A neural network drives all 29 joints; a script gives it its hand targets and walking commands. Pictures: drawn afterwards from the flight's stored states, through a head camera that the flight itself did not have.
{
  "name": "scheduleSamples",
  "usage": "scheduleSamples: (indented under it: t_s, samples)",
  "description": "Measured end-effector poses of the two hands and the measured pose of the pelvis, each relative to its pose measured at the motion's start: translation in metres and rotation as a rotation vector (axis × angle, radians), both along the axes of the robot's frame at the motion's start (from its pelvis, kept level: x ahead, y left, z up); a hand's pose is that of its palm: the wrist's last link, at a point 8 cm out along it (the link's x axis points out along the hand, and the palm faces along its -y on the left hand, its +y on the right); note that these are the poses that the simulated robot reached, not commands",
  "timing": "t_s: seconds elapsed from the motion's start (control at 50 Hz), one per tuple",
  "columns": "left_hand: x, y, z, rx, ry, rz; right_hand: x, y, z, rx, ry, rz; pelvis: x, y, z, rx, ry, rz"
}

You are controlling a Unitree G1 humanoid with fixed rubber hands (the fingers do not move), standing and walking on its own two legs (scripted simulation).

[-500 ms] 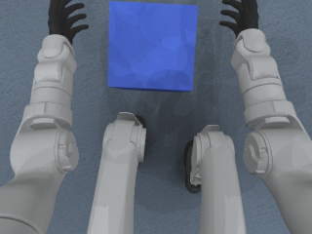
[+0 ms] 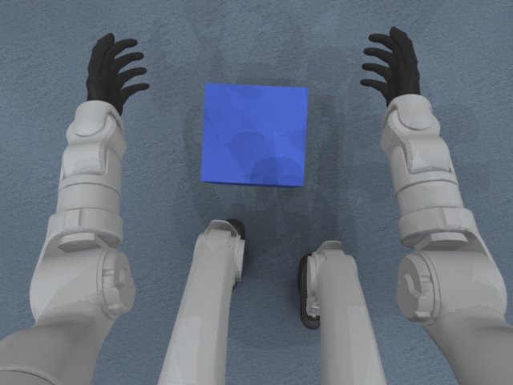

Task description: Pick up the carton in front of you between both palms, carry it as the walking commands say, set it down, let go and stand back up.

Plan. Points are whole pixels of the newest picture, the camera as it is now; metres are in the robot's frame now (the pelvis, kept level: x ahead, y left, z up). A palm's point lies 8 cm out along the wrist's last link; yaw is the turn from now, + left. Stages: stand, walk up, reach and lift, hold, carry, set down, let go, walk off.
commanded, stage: set down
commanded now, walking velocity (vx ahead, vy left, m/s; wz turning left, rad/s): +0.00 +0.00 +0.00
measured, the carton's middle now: (255, 144) +0.46 +0.08 -0.44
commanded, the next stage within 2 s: let go in 0.18 s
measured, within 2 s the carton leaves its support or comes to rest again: neither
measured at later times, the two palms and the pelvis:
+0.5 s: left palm (36, 128) +0.38 +0.28 +0.02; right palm (473, 137) +0.42 -0.14 +0.02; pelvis +0.05 +0.02 +0.13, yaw +1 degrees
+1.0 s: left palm out of the picture +0.25 +0.24 +0.14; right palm out of the picture +0.29 -0.22 +0.14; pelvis +0.10 -0.01 +0.21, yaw +3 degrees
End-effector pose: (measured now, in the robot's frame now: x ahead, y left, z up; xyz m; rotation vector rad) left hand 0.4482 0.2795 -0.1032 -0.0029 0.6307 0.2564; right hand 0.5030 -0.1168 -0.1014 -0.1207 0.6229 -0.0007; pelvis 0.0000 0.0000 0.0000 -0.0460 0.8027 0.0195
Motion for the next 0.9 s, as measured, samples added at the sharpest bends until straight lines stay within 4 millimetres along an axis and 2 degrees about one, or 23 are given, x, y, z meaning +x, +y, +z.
scheduleSamples:
  t_s: [0.14,0.24,0.34,0.5,0.62,0.72,0.9]
  samples:
    - [-0.001,-0.001,0.042,0.001,0.001,-0.007,-0.002,-0.002,0.044,0.001,0.003,0.002,0.008,0.002,0.040,-0.002,-0.019,0.005]
    - [-0.003,0.000,0.065,0.008,0.014,-0.019,-0.005,-0.004,0.067,-0.006,0.015,0.005,0.013,0.005,0.065,-0.001,-0.032,0.006]
    - [-0.015,0.000,0.083,0.041,0.054,-0.069,-0.021,-0.008,0.086,-0.057,0.041,0.007,0.021,0.008,0.089,-0.001,-0.059,0.007]
    - [-0.066,0.002,0.120,0.082,0.149,-0.145,-0.079,-0.026,0.121,-0.101,0.114,-0.009,0.045,0.015,0.132,0.007,-0.175,0.011]
    - [-0.097,0.003,0.157,0.084,0.159,-0.154,-0.105,-0.040,0.156,-0.095,0.122,0.004,0.063,0.018,0.157,0.019,-0.279,0.016]
    - [-0.126,-0.006,0.184,0.077,0.161,-0.153,-0.129,-0.054,0.181,-0.096,0.129,0.013,0.077,0.016,0.175,0.033,-0.372,0.019]
    - [-0.183,-0.029,0.227,0.078,0.176,-0.145,-0.187,-0.088,0.219,-0.090,0.149,0.010,0.095,0.004,0.203,0.060,-0.584,0.024]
